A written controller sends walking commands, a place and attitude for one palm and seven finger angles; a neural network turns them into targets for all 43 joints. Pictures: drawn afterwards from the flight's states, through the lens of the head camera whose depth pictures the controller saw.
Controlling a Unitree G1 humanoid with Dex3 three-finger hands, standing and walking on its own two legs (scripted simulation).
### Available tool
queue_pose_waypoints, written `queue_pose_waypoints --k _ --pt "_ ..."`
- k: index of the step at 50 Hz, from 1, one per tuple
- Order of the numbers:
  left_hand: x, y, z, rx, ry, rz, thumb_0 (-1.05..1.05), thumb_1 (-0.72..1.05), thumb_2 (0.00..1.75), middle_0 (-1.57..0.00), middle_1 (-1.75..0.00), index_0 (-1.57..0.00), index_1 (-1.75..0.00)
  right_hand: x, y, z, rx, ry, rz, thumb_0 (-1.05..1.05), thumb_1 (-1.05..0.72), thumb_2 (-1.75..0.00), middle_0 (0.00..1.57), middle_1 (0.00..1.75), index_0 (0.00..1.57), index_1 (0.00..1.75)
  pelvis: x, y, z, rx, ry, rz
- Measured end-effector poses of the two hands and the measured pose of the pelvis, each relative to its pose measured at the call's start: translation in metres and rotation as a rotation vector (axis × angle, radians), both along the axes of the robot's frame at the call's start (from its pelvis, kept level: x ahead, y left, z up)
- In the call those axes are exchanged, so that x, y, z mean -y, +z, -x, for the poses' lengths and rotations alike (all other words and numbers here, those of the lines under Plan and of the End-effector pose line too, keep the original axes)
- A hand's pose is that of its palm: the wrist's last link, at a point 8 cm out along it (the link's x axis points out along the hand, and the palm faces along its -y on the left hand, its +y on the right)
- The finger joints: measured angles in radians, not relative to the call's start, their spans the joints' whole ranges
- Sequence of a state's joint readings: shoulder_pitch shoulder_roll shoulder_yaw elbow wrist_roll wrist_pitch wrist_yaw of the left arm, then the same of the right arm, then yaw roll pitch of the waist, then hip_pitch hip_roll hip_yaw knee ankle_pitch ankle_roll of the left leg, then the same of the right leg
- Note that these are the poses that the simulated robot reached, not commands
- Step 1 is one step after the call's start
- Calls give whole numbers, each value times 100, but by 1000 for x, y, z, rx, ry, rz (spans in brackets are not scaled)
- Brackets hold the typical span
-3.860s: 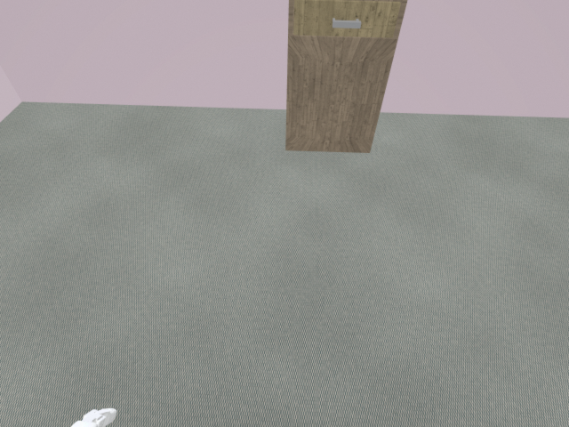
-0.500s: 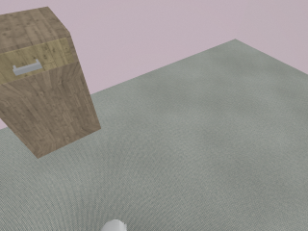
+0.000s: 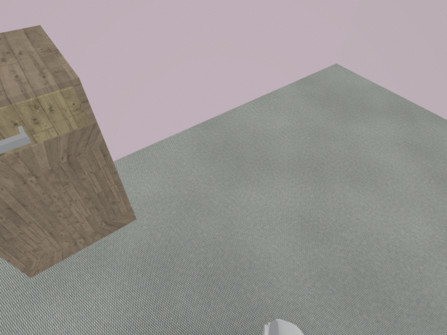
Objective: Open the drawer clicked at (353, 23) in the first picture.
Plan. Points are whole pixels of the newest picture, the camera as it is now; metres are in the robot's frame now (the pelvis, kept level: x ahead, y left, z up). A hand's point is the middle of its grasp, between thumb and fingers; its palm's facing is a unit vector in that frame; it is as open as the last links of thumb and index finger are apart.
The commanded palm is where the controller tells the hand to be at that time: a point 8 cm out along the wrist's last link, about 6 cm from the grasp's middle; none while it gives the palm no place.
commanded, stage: turn to face it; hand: left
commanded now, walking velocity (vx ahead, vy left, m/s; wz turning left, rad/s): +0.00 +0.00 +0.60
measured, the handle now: (2, 141) +0.55 +0.66 -0.06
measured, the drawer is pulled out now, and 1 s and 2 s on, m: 0.00 0.00 0.00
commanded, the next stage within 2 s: take the last steps up to it in 1.18 s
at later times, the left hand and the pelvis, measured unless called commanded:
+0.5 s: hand out of the picture +0.15 +0.16 -0.17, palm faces +0.25 -0.95 -0.20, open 7.3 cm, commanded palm none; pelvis +0.08 -0.03 -0.01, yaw +13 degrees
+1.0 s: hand out of the picture +0.08 +0.20 -0.16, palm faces +0.49 -0.81 -0.30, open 7.4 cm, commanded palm none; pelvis +0.09 -0.04 -0.01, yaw +29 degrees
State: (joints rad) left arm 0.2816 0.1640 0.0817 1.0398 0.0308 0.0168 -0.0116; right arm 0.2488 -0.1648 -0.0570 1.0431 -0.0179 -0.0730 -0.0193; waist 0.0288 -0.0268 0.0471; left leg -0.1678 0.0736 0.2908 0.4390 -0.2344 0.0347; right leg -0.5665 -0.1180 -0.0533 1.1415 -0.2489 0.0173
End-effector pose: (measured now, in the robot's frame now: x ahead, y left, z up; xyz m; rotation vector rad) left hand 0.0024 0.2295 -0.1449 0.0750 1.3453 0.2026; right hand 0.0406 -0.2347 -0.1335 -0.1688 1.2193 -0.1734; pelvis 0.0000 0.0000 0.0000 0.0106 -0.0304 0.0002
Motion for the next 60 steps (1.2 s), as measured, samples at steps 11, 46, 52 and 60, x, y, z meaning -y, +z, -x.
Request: queue_pose_waypoints --k 11,46,52,60 --pt "36 11 -153 203 -116 -86 0 92 90 -19 -30 -20 -30 13 -35 30 -286 -89 -121 0 -91 -90 20 30 20 30 39 -15 -67 -12 49 -13" --pt "-22 18 -36 80 372 -156 0 91 90 -19 -30 -20 -30 -11 2 -213 7 451 14 1 -90 -90 20 30 21 30 25 -3 -85 -45 462 33" --pt "11 26 -40 145 405 -209 0 91 90 -20 -30 -20 -30 4 -22 -230 -16 499 -39 1 -90 -90 20 30 21 30 54 -12 -90 -40 528 11" --pt "63 36 -10 107 498 -182 0 91 90 -20 -30 -20 -30 11 -16 -251 -40 583 -46 1 -90 -90 20 30 20 30 71 0 -93 -28 625 -24"
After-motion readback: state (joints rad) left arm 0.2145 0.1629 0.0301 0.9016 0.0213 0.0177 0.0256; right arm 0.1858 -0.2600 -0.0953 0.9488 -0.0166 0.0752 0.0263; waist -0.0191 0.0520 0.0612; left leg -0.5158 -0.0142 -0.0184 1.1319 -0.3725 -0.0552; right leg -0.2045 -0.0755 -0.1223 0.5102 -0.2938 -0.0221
